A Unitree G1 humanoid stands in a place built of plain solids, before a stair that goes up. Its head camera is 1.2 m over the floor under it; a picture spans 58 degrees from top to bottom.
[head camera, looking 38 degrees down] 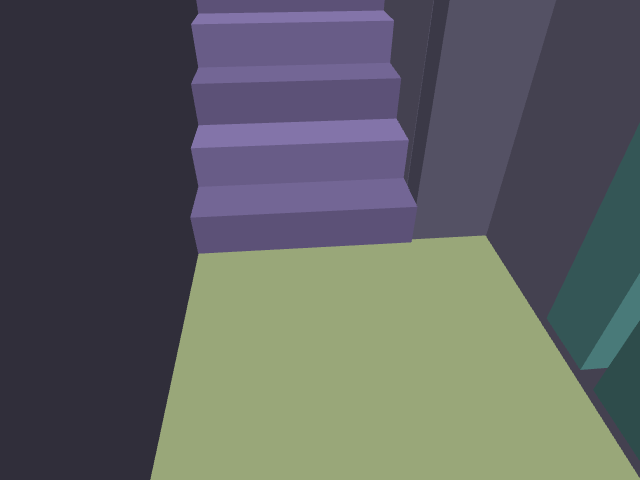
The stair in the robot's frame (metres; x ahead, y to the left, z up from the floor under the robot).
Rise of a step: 0.19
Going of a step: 0.24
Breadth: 0.94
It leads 5 degrees to the left of straight ahead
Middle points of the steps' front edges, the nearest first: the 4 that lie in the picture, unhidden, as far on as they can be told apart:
1.48 0.06 0.19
1.72 0.08 0.38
1.96 0.10 0.57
2.20 0.12 0.76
